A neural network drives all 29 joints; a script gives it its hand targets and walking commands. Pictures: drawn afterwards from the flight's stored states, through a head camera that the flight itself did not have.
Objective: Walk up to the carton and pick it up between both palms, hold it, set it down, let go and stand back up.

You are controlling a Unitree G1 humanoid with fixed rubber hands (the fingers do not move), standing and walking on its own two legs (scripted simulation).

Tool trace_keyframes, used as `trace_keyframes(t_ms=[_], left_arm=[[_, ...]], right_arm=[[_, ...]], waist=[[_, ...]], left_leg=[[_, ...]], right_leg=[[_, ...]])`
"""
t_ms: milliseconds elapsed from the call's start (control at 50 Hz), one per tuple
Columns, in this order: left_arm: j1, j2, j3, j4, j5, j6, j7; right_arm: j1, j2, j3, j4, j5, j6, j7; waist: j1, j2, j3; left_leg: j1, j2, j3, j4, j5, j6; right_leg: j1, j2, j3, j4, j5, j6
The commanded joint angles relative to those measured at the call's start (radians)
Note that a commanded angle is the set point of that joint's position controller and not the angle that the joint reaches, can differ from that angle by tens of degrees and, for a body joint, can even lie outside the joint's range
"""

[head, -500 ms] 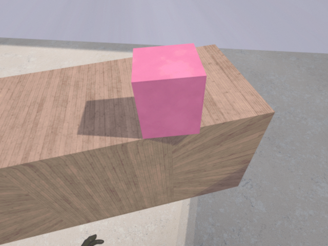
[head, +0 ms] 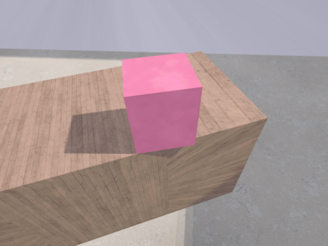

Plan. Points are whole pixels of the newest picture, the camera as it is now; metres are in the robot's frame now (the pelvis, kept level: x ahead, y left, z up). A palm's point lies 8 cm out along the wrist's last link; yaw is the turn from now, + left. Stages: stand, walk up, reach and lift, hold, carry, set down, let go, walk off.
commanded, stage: walk up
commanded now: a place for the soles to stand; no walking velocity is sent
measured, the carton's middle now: (160, 104) +0.57 +0.04 +0.04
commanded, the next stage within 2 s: none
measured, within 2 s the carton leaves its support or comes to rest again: neither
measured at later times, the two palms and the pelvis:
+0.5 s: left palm out of the picture +0.14 +0.26 -0.12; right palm (280, 234) +0.20 -0.27 -0.11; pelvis +0.10 -0.01 -0.01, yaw +8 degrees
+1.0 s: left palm (77, 237) +0.20 +0.26 -0.10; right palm (248, 192) +0.32 -0.22 -0.11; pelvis +0.17 +0.00 +0.00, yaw +10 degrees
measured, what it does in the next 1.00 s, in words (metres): walks ahead: right foot, then left foot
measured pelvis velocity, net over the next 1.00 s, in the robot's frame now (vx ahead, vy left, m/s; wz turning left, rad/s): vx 0.17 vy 0.00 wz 0.18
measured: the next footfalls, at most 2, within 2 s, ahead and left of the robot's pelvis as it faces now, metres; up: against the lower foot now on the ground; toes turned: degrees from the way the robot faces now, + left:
right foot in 0.16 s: +0.22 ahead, -0.12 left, +0.00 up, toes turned +11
left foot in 0.52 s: +0.22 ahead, +0.12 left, +0.00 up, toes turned +9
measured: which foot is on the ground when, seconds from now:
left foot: down 0.00-0.20, up 0.22-0.50, down 0.52-1.00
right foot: up 0.00-0.14, down 0.16-1.00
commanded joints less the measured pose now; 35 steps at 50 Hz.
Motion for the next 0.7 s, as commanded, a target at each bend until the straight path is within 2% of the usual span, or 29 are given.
trace_keyframes(t_ms=[0,40,60,80,100,120,140,160,180,200,240,280,300,320,380,420,440,460,480,500,520,540,560,580,600,620,640,660,680], left_arm=[[-0.196,0.052,0.005,-0.209,-0.018,-0.064,-0.014],[-0.159,0.047,0.007,-0.204,-0.019,-0.067,-0.019],[-0.118,0.055,0.012,-0.19,-0.013,-0.069,-0.018],[-0.054,0.074,0.025,-0.171,-0.007,-0.073,-0.012],[0.012,0.101,0.038,-0.144,-0.001,-0.075,-0.006],[0.1,0.147,0.056,-0.118,0.015,-0.077,0.005],[0.179,0.226,0.079,-0.115,0.034,-0.078,0.017],[0.178,0.298,0.089,-0.139,0.022,-0.072,0.031],[0.116,0.296,0.091,-0.129,0.006,-0.059,0.044],[0.054,0.256,0.07,-0.141,-0.007,-0.057,0.049],[-0.002,0.227,0.051,-0.15,-0.009,-0.061,0.053],[-0.077,0.201,0.037,-0.14,-0.002,-0.069,0.047],[-0.119,0.204,0.035,-0.137,0.001,-0.072,0.045],[-0.151,0.201,0.033,-0.136,0.001,-0.075,0.045],[-0.198,0.194,0.029,-0.122,-0.001,-0.077,0.05],[-0.232,0.179,0.02,-0.127,-0.002,-0.066,0.047],[-0.25,0.181,0.017,-0.126,-0.01,-0.053,0.043],[-0.231,0.152,0.0,-0.11,-0.018,-0.041,0.037],[-0.191,0.122,-0.011,-0.107,-0.021,-0.032,0.033],[-0.162,0.079,-0.029,-0.115,-0.037,-0.024,0.024],[-0.137,0.106,-0.02,-0.135,-0.051,-0.006,0.022],[-0.107,0.157,0.005,-0.12,-0.041,0.014,0.026],[-0.106,0.176,0.008,-0.102,-0.034,0.025,0.023],[-0.1,0.165,0.0,-0.091,-0.035,0.022,0.023],[-0.086,0.156,0.001,-0.084,-0.031,0.011,0.026],[-0.062,0.156,0.005,-0.08,-0.025,0.001,0.031],[-0.055,0.157,0.002,-0.085,-0.024,-0.007,0.034],[-0.043,0.151,0.002,-0.083,-0.028,-0.014,0.036],[-0.024,0.145,0.001,-0.078,-0.029,-0.022,0.034]], right_arm=[[0.036,-0.23,-0.068,-0.047,0.017,-0.014,-0.016],[-0.024,-0.237,-0.071,-0.061,0.021,-0.011,-0.011],[-0.05,-0.236,-0.071,-0.071,0.025,-0.011,-0.008],[-0.058,-0.231,-0.066,-0.07,0.034,-0.01,-0.004],[-0.045,-0.212,-0.058,-0.073,0.036,-0.008,0.001],[0.014,-0.171,-0.045,-0.069,0.038,-0.006,0.007],[0.077,-0.109,-0.023,-0.085,0.042,-0.004,0.012],[0.121,-0.124,-0.027,-0.114,0.048,0.013,0.013],[0.097,-0.196,-0.055,-0.113,0.029,0.042,0.009],[0.046,-0.213,-0.068,-0.112,0.013,0.055,0.007],[0.006,-0.162,-0.064,-0.104,0.006,0.052,0.018],[0.051,-0.119,-0.066,-0.103,0.013,0.047,0.03],[0.078,-0.109,-0.065,-0.098,0.014,0.047,0.035],[0.084,-0.121,-0.073,-0.098,0.02,0.049,0.039],[0.058,-0.12,-0.083,-0.109,0.034,0.047,0.039],[0.068,-0.105,-0.087,-0.105,0.039,0.036,0.034],[0.094,-0.107,-0.093,-0.093,0.04,0.029,0.031],[0.107,-0.131,-0.101,-0.089,0.034,0.024,0.025],[0.103,-0.158,-0.113,-0.094,0.031,0.021,0.018],[0.068,-0.207,-0.123,-0.123,0.023,0.019,0.009],[-0.013,-0.309,-0.136,-0.174,0.033,0.019,-0.003],[-0.074,-0.307,-0.13,-0.165,0.034,0.027,-0.015],[-0.122,-0.27,-0.114,-0.171,0.041,0.028,-0.02],[-0.131,-0.238,-0.099,-0.169,0.036,0.024,-0.023],[-0.129,-0.234,-0.093,-0.168,0.03,0.022,-0.026],[-0.118,-0.24,-0.09,-0.171,0.024,0.018,-0.025],[-0.129,-0.235,-0.084,-0.164,0.026,0.022,-0.023],[-0.161,-0.237,-0.081,-0.17,0.027,0.028,-0.02],[-0.199,-0.226,-0.075,-0.174,0.031,0.035,-0.018]], waist=[[-0.026,0.167,0.119],[0.011,0.227,0.1],[0.041,0.226,0.083],[0.074,0.17,0.055],[0.102,0.113,0.024],[0.127,-0.009,-0.041],[0.158,-0.199,-0.147],[0.149,-0.253,-0.179],[0.133,-0.164,-0.126],[0.123,-0.128,-0.029],[0.112,-0.066,0.055],[0.061,-0.086,0.065],[0.041,-0.137,0.056],[0.027,-0.161,0.045],[0.015,-0.216,0.035],[-0.007,-0.159,0.028],[-0.034,-0.134,0.006],[-0.041,-0.068,-0.002],[-0.041,0.028,-0.01],[-0.039,0.186,0.0],[-0.032,0.277,0.03],[0.004,0.223,0.082],[0.023,0.182,0.13],[0.024,0.182,0.122],[0.021,0.201,0.082],[0.023,0.223,0.015],[0.02,0.225,-0.02],[0.035,0.246,-0.047],[0.051,0.24,-0.08]], left_leg=[[0.002,0.277,-0.314,-0.343,0.479,0.226],[-0.093,0.234,-0.23,-0.292,0.494,0.195],[-0.148,0.223,-0.212,-0.251,0.465,0.173],[-0.238,0.208,-0.198,-0.183,0.411,0.152],[-0.309,0.173,-0.171,-0.083,0.39,0.132],[-0.359,0.128,-0.144,0.098,0.339,0.102],[-0.419,0.048,-0.055,0.389,0.208,0.053],[-0.469,-0.07,-0.038,0.575,-0.174,0.003],[-0.486,-0.004,-0.12,0.687,-0.195,0.003],[-0.519,0.021,-0.142,0.73,-0.134,0.0],[-0.506,0.053,-0.153,0.697,-0.083,-0.002],[-0.421,0.064,-0.161,0.61,-0.037,-0.016],[-0.386,0.064,-0.146,0.583,-0.038,-0.029],[-0.352,0.072,-0.148,0.525,-0.038,-0.03],[-0.227,0.076,-0.122,0.275,-0.03,-0.024],[-0.109,0.052,-0.079,0.1,0.062,-0.015],[-0.002,0.023,-0.045,0.034,0.153,-0.01],[0.062,-0.006,-0.046,0.018,0.201,-0.009],[0.084,-0.003,-0.104,-0.022,0.194,0.0],[-0.006,0.113,-0.304,-0.167,0.01,0.037],[-0.244,0.314,-0.714,-0.451,-0.4,0.161],[-0.387,0.36,-0.784,-0.525,-0.588,0.247],[-0.388,0.344,-0.734,-0.522,-0.567,0.252],[-0.293,0.305,-0.637,-0.472,-0.422,0.223],[-0.207,0.293,-0.603,-0.413,-0.235,0.208],[-0.168,0.303,-0.608,-0.375,-0.105,0.205],[-0.17,0.3,-0.555,-0.339,-0.008,0.201],[-0.192,0.286,-0.511,-0.308,0.051,0.195],[-0.208,0.248,-0.423,-0.258,0.105,0.163]], right_leg=[[-0.152,-0.07,-0.029,-0.168,0.109,-0.003],[0.021,-0.05,-0.068,-0.284,0.208,-0.022],[0.131,-0.036,-0.082,-0.345,0.277,-0.036],[0.284,-0.015,-0.1,-0.411,0.366,-0.051],[0.416,0.016,-0.113,-0.411,0.383,-0.057],[0.542,0.005,-0.068,-0.42,0.33,-0.078],[0.629,-0.189,0.202,-0.5,0.103,-0.155],[0.556,-0.453,0.674,-0.75,-0.188,-0.29],[0.449,-0.514,0.771,-0.834,-0.434,-0.381],[0.371,-0.503,0.723,-0.843,-0.432,-0.366],[0.248,-0.424,0.483,-0.818,-0.259,-0.312],[0.119,-0.369,0.364,-0.809,-0.211,-0.275],[0.089,-0.361,0.312,-0.807,-0.225,-0.271],[0.066,-0.355,0.28,-0.803,-0.24,-0.263],[0.002,-0.325,0.131,-0.76,-0.106,-0.246],[-0.059,-0.291,0.046,-0.657,-0.051,-0.215],[-0.127,-0.261,0.008,-0.586,-0.105,-0.187],[-0.176,-0.24,-0.019,-0.499,-0.126,-0.161],[-0.209,-0.221,-0.049,-0.414,-0.169,-0.125],[-0.198,-0.15,-0.118,-0.27,-0.166,-0.068],[-0.136,-0.03,-0.101,-0.097,-0.186,-0.023],[-0.061,-0.072,-0.031,0.015,-0.188,-0.02],[-0.083,-0.087,-0.016,0.047,-0.13,-0.019],[-0.115,-0.091,-0.007,0.011,-0.106,-0.023],[-0.126,-0.095,0.0,-0.035,-0.082,-0.023],[-0.091,-0.095,0.006,-0.052,-0.07,-0.021],[-0.043,-0.1,0.002,-0.09,-0.063,-0.02],[0.024,-0.098,-0.003,-0.16,-0.023,-0.021],[0.112,-0.091,-0.02,-0.292,0.066,-0.025]])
